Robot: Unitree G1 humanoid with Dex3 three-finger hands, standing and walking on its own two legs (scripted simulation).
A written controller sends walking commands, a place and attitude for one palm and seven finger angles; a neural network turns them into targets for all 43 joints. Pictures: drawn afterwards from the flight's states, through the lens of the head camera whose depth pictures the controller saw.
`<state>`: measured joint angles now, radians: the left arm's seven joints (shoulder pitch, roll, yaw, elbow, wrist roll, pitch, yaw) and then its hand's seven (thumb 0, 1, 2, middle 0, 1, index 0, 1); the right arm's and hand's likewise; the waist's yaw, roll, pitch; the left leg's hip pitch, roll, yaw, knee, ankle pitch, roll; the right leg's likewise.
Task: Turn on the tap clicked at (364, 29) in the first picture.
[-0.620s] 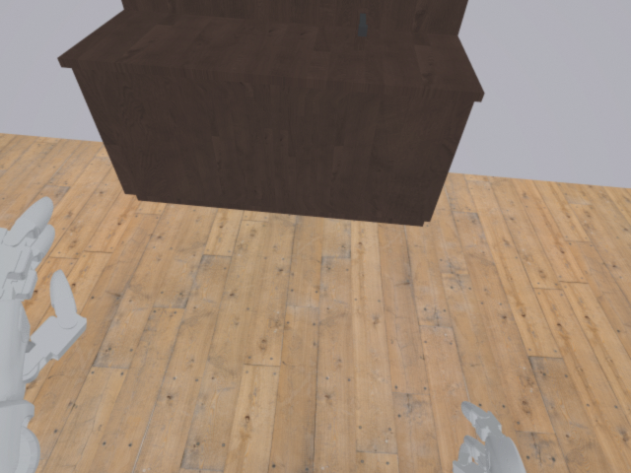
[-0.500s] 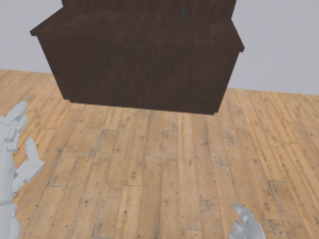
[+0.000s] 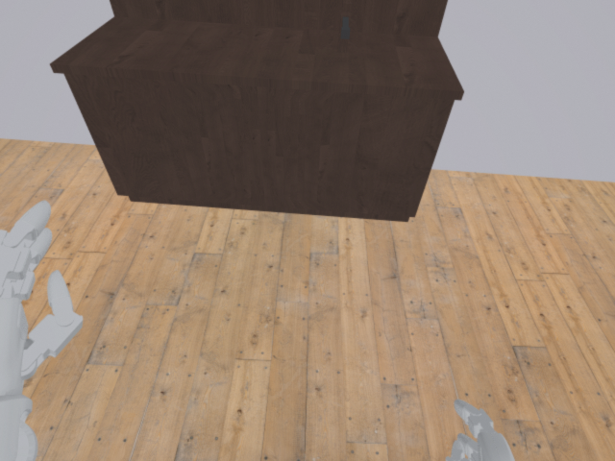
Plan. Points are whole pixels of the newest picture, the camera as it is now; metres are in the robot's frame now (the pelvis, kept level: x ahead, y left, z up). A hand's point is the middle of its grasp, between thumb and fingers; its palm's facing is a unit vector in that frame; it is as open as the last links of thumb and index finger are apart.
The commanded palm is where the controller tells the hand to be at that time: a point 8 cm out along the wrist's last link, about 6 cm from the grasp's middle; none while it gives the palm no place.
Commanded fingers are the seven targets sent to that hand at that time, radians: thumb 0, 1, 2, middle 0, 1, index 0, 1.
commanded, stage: walk to a spot facing it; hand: left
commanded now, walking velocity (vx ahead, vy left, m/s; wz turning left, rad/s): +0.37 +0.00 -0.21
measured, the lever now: (345, 33) +1.36 -0.03 +0.05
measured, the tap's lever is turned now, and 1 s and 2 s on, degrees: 0 0 0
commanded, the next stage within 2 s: turn to face it in 1.44 s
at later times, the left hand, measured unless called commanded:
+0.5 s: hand (150, 222) +0.33 +0.21 +0.17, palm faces +0.36 -0.84 -0.42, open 7.4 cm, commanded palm +0.28 +0.26 +0.18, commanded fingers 0.00 0.90 0.90 -0.20 -0.30 -0.20 -0.30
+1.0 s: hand (257, 146) +0.51 +0.12 +0.16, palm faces +0.29 -0.82 -0.49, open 7.4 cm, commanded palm +0.45 +0.17 +0.18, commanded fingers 0.00 0.90 0.90 -0.20 -0.30 -0.20 -0.30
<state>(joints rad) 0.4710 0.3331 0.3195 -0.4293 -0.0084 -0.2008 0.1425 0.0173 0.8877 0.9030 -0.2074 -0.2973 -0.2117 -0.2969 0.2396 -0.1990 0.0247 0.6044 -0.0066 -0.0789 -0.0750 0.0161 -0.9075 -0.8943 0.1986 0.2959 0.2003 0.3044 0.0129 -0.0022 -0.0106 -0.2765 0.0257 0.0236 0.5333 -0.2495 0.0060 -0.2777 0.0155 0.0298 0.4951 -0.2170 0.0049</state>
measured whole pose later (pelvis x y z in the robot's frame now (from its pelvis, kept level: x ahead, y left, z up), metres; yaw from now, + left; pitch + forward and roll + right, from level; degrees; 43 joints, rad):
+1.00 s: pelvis +0.26 -0.09 -0.01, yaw -6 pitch -1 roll +1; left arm 0.45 0.36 0.38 -0.48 -0.01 -0.21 0.12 0.02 0.88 0.90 -0.21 -0.30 -0.22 -0.30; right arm 0.17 -0.22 -0.01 0.68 0.00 -0.02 -0.04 0.02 -0.91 -0.89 0.20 0.30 0.20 0.30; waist -0.01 0.03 0.10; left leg -0.50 0.09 0.04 1.35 -0.40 -0.02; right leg -0.35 -0.06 -0.22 0.65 -0.29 -0.09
